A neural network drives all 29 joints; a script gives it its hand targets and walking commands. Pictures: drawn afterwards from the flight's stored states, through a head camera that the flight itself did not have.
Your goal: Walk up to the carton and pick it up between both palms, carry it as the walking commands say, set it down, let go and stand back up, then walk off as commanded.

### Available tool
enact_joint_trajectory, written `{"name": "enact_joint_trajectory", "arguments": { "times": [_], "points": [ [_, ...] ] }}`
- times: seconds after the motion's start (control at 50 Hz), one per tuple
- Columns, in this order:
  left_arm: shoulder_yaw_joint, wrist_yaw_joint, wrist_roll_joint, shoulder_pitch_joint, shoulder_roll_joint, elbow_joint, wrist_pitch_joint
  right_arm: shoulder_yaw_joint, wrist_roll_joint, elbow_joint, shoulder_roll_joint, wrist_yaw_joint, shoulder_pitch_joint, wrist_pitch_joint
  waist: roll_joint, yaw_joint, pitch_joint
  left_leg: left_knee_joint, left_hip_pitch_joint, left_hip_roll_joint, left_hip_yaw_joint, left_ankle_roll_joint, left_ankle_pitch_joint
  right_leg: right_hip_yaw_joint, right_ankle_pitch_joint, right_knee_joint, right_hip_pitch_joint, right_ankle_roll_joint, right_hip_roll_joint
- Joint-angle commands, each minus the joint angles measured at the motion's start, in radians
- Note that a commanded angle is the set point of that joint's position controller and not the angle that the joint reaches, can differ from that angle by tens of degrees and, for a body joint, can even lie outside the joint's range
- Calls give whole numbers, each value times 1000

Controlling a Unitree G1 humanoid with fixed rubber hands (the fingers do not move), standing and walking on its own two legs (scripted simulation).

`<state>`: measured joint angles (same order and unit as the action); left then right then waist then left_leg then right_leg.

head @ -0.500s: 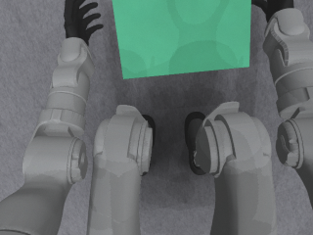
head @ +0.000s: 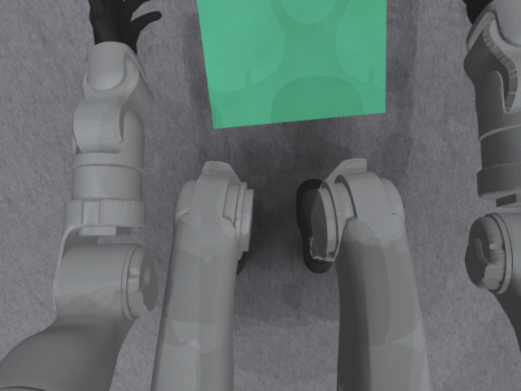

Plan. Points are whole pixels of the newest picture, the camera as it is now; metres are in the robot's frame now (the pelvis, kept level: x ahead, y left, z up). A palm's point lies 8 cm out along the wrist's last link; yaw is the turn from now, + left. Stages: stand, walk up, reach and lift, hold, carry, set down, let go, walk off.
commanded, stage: set down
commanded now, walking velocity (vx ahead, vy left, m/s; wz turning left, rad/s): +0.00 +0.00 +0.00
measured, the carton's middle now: (286, 50) +0.49 -0.02 -0.30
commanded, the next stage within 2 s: let go in 0.98 s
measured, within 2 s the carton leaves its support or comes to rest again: neither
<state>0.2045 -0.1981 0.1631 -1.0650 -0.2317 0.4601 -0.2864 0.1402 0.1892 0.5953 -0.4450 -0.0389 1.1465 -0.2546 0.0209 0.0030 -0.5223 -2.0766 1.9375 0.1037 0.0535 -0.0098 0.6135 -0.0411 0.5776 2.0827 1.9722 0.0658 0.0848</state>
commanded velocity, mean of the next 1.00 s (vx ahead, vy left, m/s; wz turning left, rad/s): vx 0.00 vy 0.00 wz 0.00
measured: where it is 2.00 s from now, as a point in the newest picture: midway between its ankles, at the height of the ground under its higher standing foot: (273, 243)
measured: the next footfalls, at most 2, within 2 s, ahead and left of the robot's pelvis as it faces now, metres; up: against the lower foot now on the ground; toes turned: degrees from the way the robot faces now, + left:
none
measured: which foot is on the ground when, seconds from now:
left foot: down 0.00-1.00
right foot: down 0.00-1.00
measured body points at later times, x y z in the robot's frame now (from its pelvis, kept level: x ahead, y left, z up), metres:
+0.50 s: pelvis -0.01 +0.00 +0.12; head +0.34 -0.02 +0.39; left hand +0.50 +0.19 -0.01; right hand +0.51 -0.23 -0.01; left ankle +0.12 +0.10 -0.39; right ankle +0.12 -0.08 -0.39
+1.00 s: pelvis +0.00 -0.01 +0.23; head +0.34 -0.02 +0.53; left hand +0.49 +0.19 +0.10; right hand +0.51 -0.23 +0.10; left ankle +0.12 +0.10 -0.39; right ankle +0.12 -0.08 -0.39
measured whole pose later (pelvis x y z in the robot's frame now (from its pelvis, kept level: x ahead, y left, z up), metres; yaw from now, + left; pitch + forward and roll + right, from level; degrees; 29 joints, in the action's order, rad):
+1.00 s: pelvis +0.00 -0.01 +0.23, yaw -1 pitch +22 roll +3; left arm 0.26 -0.08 0.11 -0.97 -0.26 0.50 -0.29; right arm 0.18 0.12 0.62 -0.39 0.00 1.07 -0.29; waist 0.03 0.02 -0.50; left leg -1.17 1.21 0.10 -0.03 0.02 0.35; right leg 0.03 0.33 1.19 1.24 0.06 0.10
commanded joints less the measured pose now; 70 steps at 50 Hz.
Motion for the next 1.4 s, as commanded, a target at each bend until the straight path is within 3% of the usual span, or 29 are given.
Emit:
{"name": "enact_joint_trajectory", "arguments": {
  "times": [0.0, 0.1, 0.18, 0.32, 0.58, 0.66, 0.78, 0.92, 1.02, 1.1, 1.2, 1.28, 1.38],
  "points": [
    [46, 12, -8, -148, -139, -253, 34, 73, -8, -220, -187, 15, 179, 30, 21, 29, 2072, 270, -563, -13, -19, 15, -413, 87, -522, -256, -907, -26, -25],
    [40, 27, 30, -150, -153, -346, 2, 80, 8, -321, -209, 18, 180, 2, 20, 9, 2185, 332, -629, -10, -11, 23, -433, 99, -579, -318, -1054, -26, -27],
    [50, 32, 46, -159, -185, -393, -50, 78, 16, -379, -222, 17, 202, -50, 42, 10, 2224, 410, -685, -14, -7, 22, -392, 96, -543, -395, -1156, -28, -27],
    [66, 45, 24, -165, -193, -298, -94, 84, -5, -314, -201, 24, 236, -95, 40, 24, 2077, 571, -752, -36, -15, 25, -286, 87, -384, -563, -1173, -33, -35],
    [76, 62, 0, -204, -212, -303, -73, 73, -14, -293, -189, 28, 275, -96, 58, 68, 2159, 806, -904, -27, -2, 31, -305, 110, -394, -799, -1440, -52, -40],
    [74, 76, -4, -180, -205, -280, -79, 62, -16, -252, -179, 27, 250, -103, 47, 67, 2119, 877, -925, -24, -4, 34, -315, 135, -434, -870, -1543, -55, -47],
    [77, 105, -37, -130, -182, -145, -32, 67, -51, -126, -142, 30, 195, -61, 51, 65, 1937, 976, -868, -24, -14, 33, -295, 170, -474, -964, -1614, -70, -67],
    [87, 118, -58, -116, -157, -128, 62, 78, -83, -144, -110, 34, 188, 25, 58, 59, 1978, 1038, -898, -33, -24, 41, -382, 178, -647, -998, -1727, -77, -79],
    [58, 122, -100, 156, -173, -169, 61, 51, -124, -189, -65, 7, -79, 15, 58, 65, 2161, 1058, -1067, -37, -34, 41, -482, 185, -774, -1005, -1900, -88, -76],
    [37, 143, -127, 345, -236, -333, 39, 53, -132, -381, -48, -39, -265, -9, 45, 77, 2202, 1068, -1156, -22, -43, 17, -549, 207, -886, -1021, -2009, -105, -73],
    [3, 174, -125, 564, -244, -478, 31, 33, -133, -552, -32, -54, -465, -16, 11, 87, 1972, 1115, -1269, -33, -71, -6, -546, 200, -767, -1086, -1949, -110, -64],
    [-23, 209, -100, 697, -216, -471, 55, -4, -123, -572, 38, -32, -606, 6, 1, 81, 1752, 1160, -1341, -58, -96, -7, -520, 176, -628, -1129, -1859, -108, -67],
    [-78, 243, -91, 947, -140, -407, 116, -31, -157, -525, 84, 4, -912, 67, -12, 21, 1514, 1245, -1479, -75, -124, 4, -583, 137, -593, -1204, -1799, -89, -66]
  ]
}}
